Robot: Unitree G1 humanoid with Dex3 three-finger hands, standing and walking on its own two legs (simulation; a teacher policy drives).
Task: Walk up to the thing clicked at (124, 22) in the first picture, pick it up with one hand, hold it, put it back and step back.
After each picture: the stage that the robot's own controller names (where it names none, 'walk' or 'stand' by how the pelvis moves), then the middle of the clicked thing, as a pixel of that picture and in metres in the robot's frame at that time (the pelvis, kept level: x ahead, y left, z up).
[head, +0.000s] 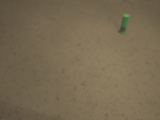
stand; (124, 24) +1.74 -0.55 -0.66
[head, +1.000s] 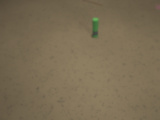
walk; (95, 28) +1.67 -0.07 -0.63
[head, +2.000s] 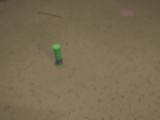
walk; (58, 55) +1.11 +0.29 -0.65
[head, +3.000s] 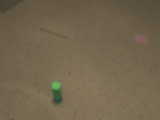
walk; (57, 94) +0.69 +0.23 -0.64
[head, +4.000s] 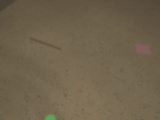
stand; out of the picture +0.41 +0.20 -0.63
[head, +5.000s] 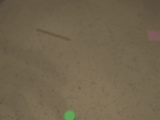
walk; out of the picture +0.38 +0.07 -0.63
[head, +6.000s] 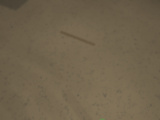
walk; out of the picture +0.33 -0.13 -0.62
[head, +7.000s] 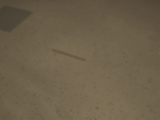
stand; out of the picture +0.34 -0.06 -0.65
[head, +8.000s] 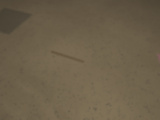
stand; out of the picture +0.35 -0.05 -0.66
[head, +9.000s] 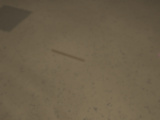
stand; out of the picture +0.33 -0.05 -0.66
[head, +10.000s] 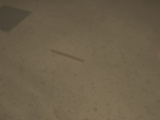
stand; out of the picture +0.33 -0.05 -0.66
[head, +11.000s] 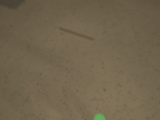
go down; out of the picture +0.36 -0.06 -0.60
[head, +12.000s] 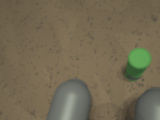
go down; (135, 67) +0.42 -0.12 -0.22
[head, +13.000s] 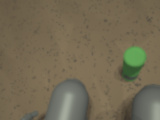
close in; (131, 67) +0.42 -0.12 -0.21
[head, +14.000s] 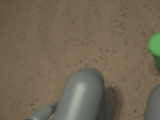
close in; out of the picture +0.42 -0.14 -0.17
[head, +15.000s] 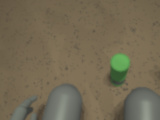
go down; (118, 72) +0.43 -0.10 -0.24
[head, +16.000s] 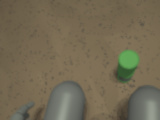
go down; (126, 69) +0.43 -0.11 -0.23
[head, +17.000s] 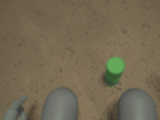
go down; (113, 73) +0.43 -0.10 -0.27
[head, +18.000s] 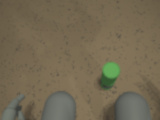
go down; (108, 77) +0.42 -0.09 -0.30
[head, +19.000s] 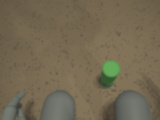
go down; (108, 76) +0.42 -0.09 -0.30
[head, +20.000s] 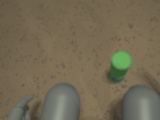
go down; (118, 70) +0.43 -0.10 -0.24
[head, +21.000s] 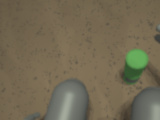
go down; (133, 69) +0.42 -0.12 -0.21
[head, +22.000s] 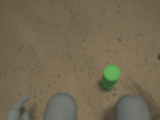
go down; (109, 80) +0.42 -0.09 -0.31
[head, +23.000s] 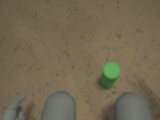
close in; (108, 78) +0.42 -0.09 -0.30
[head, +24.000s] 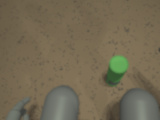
go down; (115, 73) +0.42 -0.10 -0.25
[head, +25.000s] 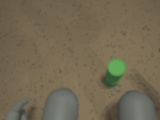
go down; (113, 75) +0.42 -0.10 -0.28
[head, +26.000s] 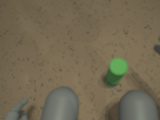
go down; (114, 74) +0.42 -0.10 -0.26
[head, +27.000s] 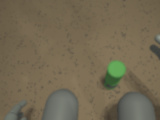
go down; (112, 77) +0.42 -0.09 -0.28
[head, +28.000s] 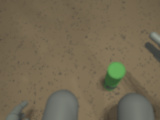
go down; (112, 78) +0.42 -0.09 -0.28
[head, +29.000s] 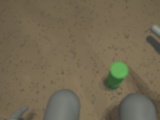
go down; (115, 78) +0.42 -0.10 -0.28
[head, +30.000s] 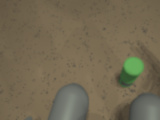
go down; (128, 74) +0.42 -0.10 -0.26
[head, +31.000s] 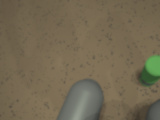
go down; (151, 73) +0.42 -0.12 -0.25
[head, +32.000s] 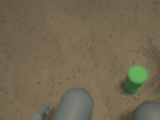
go down; (133, 82) +0.41 -0.11 -0.27
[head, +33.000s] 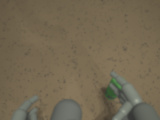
rest palm; (114, 89) +0.40 -0.08 -0.36
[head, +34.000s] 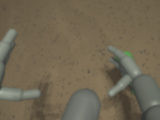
withdraw; (131, 75) +0.46 -0.04 -0.28
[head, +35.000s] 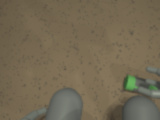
go down; (151, 88) +0.40 -0.24 -0.36
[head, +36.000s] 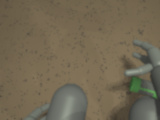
go down; (158, 91) +0.40 -0.24 -0.32
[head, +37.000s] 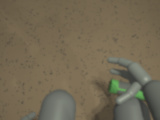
rest palm; (133, 90) +0.42 -0.24 -0.35
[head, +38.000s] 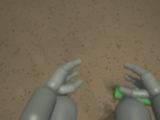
go down; (139, 95) +0.41 -0.25 -0.34
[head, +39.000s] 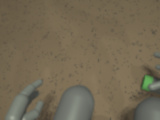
rest palm; out of the picture +0.41 -0.26 -0.35
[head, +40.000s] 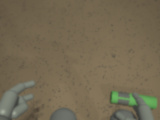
rest palm; (132, 99) +0.40 -0.25 -0.49
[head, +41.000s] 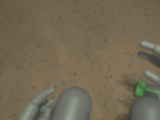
stand; out of the picture +0.41 -0.27 -0.31
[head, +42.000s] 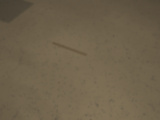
stand; out of the picture +0.34 -0.24 -0.67
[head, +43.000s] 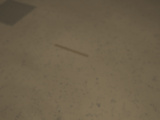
stand; out of the picture +0.35 -0.24 -0.67
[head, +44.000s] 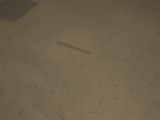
stand; out of the picture +0.35 -0.24 -0.68
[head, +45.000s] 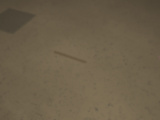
stand; out of the picture +0.38 -0.23 -0.74
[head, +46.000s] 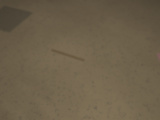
stand; out of the picture +0.38 -0.23 -0.75
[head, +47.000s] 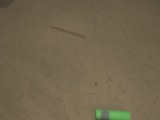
walk; (112, 115) +0.43 -0.23 -0.72
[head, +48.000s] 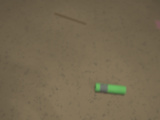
walk; (110, 88) +0.66 -0.27 -0.72
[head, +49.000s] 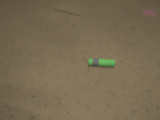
stand; (101, 62) +1.01 -0.16 -0.72
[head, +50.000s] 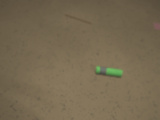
stand; (108, 71) +0.98 -0.25 -0.73
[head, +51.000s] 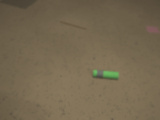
stand; (105, 74) +1.01 -0.26 -0.75
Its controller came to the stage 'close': yes
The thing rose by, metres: 0.00
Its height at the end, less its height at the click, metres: -0.09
